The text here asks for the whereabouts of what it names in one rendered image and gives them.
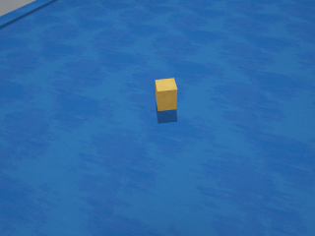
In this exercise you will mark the carton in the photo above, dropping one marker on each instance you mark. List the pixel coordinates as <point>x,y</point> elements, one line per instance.
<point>166,94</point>

